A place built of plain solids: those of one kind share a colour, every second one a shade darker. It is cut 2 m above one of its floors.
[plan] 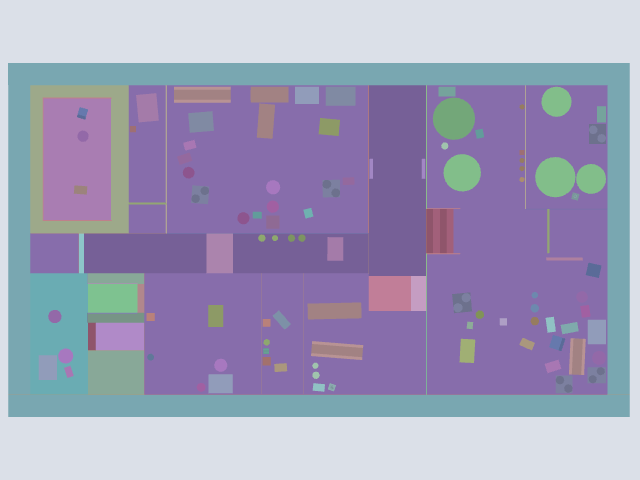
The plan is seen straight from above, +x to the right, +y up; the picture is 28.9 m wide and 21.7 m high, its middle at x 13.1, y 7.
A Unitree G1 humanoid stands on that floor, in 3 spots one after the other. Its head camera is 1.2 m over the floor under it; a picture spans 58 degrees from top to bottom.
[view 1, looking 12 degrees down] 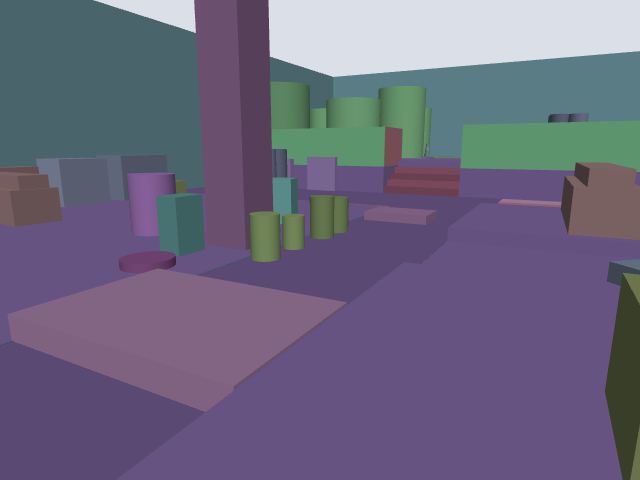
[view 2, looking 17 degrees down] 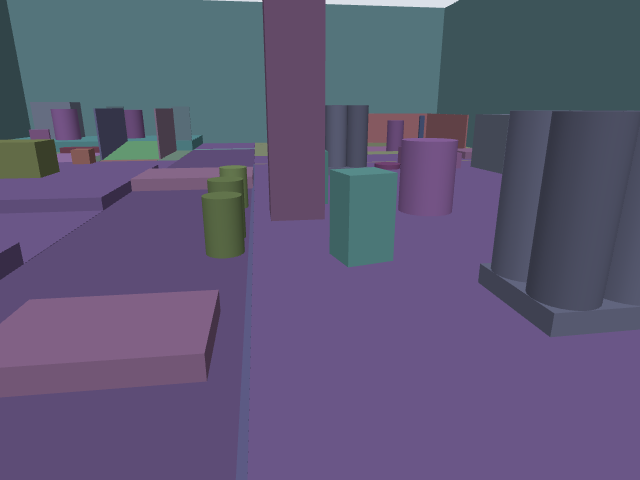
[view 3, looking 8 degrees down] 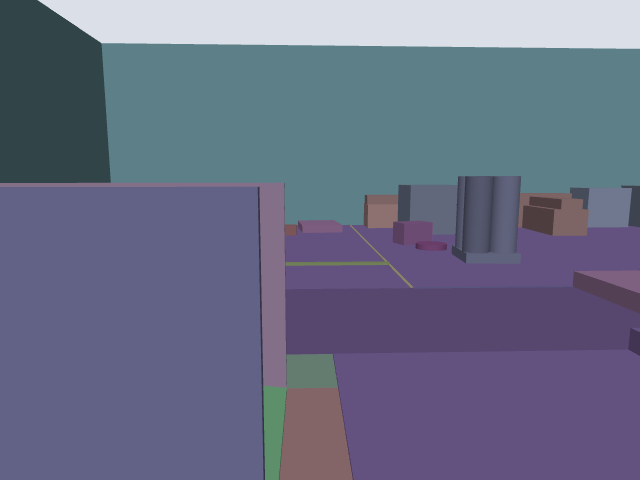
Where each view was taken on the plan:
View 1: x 6.63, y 4.36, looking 28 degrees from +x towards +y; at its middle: floor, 5.78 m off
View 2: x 15.92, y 7.40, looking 172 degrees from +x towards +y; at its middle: floor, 4.10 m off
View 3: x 4.96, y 2.64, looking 88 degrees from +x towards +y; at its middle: floor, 8.62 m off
